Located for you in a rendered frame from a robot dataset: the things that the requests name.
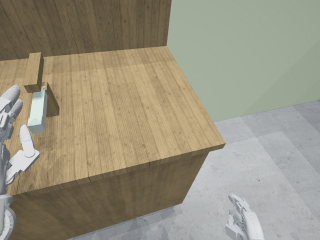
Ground robot left hand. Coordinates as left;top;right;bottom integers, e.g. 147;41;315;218
0;84;40;195

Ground robot left forearm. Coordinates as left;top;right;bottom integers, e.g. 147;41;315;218
0;194;17;240

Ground counter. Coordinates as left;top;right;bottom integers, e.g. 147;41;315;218
0;0;226;240

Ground tap lever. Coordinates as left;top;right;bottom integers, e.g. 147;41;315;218
27;86;48;134

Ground robot right hand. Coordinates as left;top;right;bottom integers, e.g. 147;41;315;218
225;193;265;240

